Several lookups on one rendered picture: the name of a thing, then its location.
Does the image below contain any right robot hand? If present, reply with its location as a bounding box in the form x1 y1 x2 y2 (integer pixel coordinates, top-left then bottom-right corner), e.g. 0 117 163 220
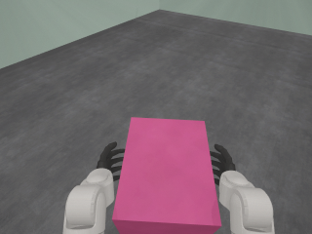
210 144 236 186

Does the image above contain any robot right forearm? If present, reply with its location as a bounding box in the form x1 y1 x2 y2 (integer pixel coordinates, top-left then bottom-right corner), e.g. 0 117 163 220
218 171 275 234

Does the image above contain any left robot hand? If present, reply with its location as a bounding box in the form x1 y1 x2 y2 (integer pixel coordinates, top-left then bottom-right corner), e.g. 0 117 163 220
96 141 126 181

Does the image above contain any robot left forearm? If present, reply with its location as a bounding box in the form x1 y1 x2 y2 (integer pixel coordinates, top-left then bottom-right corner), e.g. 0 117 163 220
62 168 115 234

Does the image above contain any carton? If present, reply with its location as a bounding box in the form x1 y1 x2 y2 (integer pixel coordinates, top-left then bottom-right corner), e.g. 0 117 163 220
112 117 222 234

